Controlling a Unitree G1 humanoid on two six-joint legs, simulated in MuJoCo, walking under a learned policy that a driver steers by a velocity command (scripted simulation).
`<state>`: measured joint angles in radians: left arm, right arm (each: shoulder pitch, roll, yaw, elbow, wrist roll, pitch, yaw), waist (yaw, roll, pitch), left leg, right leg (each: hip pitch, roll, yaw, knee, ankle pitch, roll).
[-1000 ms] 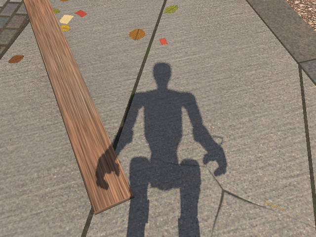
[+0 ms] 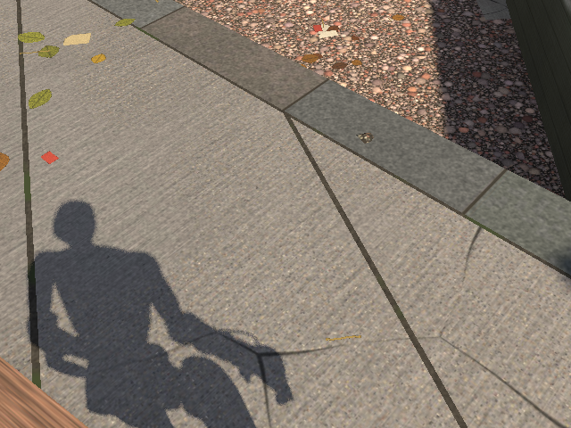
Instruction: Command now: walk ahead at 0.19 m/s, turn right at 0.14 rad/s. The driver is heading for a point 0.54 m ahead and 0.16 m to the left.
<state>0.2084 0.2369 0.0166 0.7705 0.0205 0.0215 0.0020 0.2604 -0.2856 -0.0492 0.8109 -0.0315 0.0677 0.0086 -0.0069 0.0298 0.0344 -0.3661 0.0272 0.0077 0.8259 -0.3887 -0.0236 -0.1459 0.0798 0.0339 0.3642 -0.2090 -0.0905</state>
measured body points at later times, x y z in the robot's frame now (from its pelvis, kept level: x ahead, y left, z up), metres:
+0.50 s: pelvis +0.15 +0.03 +0.00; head +0.17 +0.05 +0.45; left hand +0.29 +0.28 -0.13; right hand +0.10 -0.22 -0.13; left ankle +0.04 +0.12 -0.75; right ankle +0.27 -0.10 -0.69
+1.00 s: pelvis +0.33 -0.01 +0.00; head +0.37 -0.01 +0.44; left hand +0.34 +0.26 -0.13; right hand +0.49 -0.25 -0.14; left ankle +0.38 +0.13 -0.69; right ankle +0.37 -0.08 -0.75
